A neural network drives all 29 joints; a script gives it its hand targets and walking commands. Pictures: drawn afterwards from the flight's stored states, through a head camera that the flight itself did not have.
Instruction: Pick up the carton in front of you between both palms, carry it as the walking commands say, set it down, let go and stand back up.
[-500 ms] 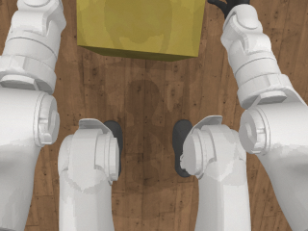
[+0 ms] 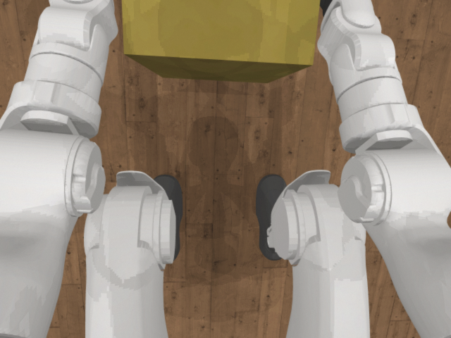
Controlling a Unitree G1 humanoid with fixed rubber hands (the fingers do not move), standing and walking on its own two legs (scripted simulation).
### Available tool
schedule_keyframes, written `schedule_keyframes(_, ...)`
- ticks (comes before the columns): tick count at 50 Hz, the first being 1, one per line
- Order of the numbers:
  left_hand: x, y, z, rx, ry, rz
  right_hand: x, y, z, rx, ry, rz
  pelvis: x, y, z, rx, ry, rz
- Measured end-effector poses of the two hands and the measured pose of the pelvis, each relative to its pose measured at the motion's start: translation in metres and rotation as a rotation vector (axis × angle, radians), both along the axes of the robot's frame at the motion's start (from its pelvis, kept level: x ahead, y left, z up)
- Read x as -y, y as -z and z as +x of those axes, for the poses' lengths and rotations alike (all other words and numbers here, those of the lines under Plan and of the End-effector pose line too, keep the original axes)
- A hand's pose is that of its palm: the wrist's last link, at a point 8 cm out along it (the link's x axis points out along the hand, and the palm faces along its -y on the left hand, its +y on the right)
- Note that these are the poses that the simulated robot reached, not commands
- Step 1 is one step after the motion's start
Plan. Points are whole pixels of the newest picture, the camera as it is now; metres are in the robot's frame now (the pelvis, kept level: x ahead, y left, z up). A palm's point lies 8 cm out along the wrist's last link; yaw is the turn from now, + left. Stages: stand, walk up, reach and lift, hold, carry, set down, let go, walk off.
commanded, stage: reach and lift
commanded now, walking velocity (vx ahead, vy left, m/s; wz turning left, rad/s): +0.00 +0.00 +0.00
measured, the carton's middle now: (220, 1) +0.56 +0.02 -0.22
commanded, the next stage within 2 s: none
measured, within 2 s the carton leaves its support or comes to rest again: neither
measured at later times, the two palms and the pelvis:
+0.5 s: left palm out of the picture +0.50 +0.17 +0.05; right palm out of the picture +0.50 -0.13 +0.05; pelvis -0.01 -0.01 +0.10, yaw +3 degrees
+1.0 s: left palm out of the picture +0.46 +0.17 +0.20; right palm out of the picture +0.47 -0.13 +0.20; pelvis +0.03 -0.01 +0.23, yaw +3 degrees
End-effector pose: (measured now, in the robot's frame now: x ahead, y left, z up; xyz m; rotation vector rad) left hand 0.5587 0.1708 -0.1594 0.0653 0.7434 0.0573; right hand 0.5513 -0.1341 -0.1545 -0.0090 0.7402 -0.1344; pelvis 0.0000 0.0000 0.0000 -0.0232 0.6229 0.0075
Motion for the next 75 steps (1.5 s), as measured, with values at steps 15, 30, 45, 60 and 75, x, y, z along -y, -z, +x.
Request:
schedule_keyframes(15, -0.01, -0.141, -0.042, 0.06, -0.08, -0.015, -0.014, -0.134, -0.037, 0.064, 0.029, 0.036, 0.004, -0.054, -0.003, -0.096, -0.018, -0.008)
schedule_keyframes(30, -0.007, -0.233, -0.062, 0.079, -0.111, -0.039, -0.011, -0.226, -0.052, 0.082, 0.007, 0.037, 0.007, -0.121, -0.009, -0.119, -0.038, 0.004)
schedule_keyframes(45, -0.004, -0.32, -0.09, 0.066, -0.121, -0.066, -0.008, -0.322, -0.075, 0.07, 0.003, 0.022, 0.006, -0.199, 0.02, -0.047, -0.053, 0.003)
schedule_keyframes(60, -0.001, -0.419, -0.122, 0.068, -0.157, -0.055, -0.005, -0.413, -0.101, 0.069, -0.019, 0.05, 0.009, -0.284, 0.046, 0.122, -0.046, 0.03)
schedule_keyframes(75, 0.004, -0.507, -0.154, 0.065, -0.164, -0.057, 0.0, -0.504, -0.127, 0.066, -0.038, 0.035, 0.015, -0.362, 0.074, 0.345, -0.052, 0.038)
